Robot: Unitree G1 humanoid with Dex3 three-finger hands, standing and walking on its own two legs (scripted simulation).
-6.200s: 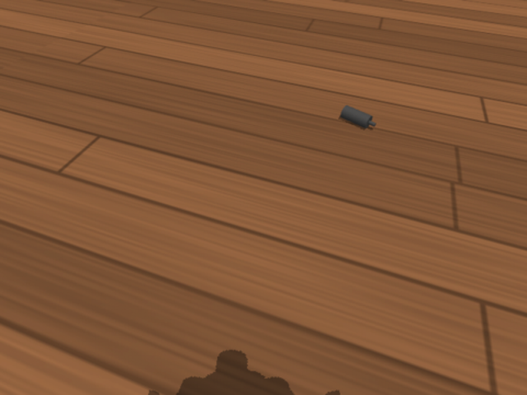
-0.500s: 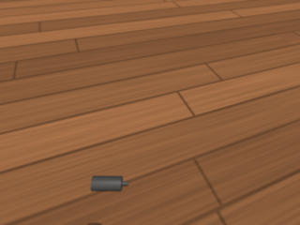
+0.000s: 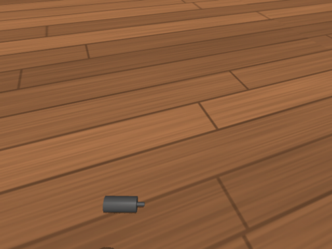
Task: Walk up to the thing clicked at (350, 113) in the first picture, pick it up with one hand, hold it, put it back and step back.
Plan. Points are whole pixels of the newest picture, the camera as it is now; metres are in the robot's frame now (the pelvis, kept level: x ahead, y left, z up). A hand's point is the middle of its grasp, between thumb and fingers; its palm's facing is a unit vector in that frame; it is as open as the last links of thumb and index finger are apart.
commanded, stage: walk up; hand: left
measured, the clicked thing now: (124, 204) +0.50 +0.21 -0.74
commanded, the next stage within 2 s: none
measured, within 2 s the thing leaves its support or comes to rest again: neither
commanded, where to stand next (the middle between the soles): +0.11 -0.02 m, yaw +0 degrees
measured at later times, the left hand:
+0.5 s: hand out of the picture +0.10 +0.21 -0.15, palm faces -0.01 -0.91 -0.41, open 7.4 cm
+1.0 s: hand out of the picture +0.16 +0.26 -0.17, palm faces -0.03 -0.89 -0.46, open 7.4 cm
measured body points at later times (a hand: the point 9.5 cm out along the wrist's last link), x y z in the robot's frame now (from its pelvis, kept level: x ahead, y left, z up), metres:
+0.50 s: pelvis +0.06 -0.05 -0.01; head +0.10 -0.07 +0.44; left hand +0.10 +0.26 -0.12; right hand +0.11 -0.36 -0.15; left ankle +0.09 +0.09 -0.71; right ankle +0.01 -0.15 -0.75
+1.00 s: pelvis +0.05 -0.02 -0.03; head +0.12 -0.03 +0.41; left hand +0.16 +0.31 -0.14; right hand +0.20 -0.32 -0.15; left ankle +0.12 +0.10 -0.75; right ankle +0.04 -0.12 -0.75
